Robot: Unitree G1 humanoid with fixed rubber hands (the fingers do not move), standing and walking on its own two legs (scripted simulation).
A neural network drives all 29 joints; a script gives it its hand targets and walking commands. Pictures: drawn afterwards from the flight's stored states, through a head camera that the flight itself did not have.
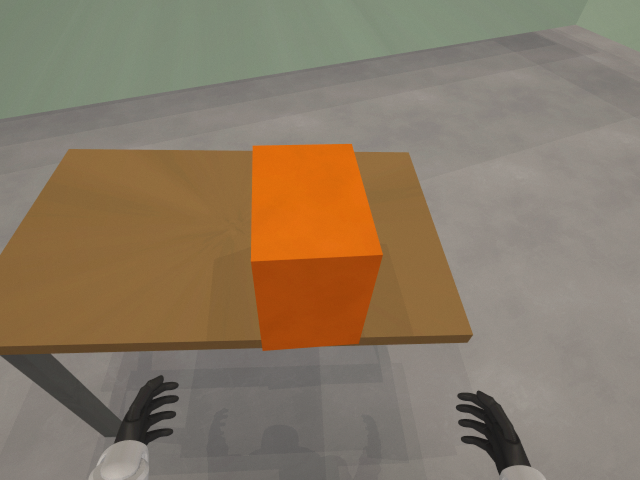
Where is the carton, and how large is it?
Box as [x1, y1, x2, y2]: [251, 144, 382, 350]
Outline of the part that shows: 351,144 253,146 251,265 263,350 358,343 382,253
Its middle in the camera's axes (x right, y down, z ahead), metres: -0.02 +0.01 +0.66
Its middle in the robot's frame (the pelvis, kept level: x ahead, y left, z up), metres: +0.47 +0.04 -0.02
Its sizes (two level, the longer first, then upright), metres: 0.248 0.168 0.245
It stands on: a table, 0.64 m high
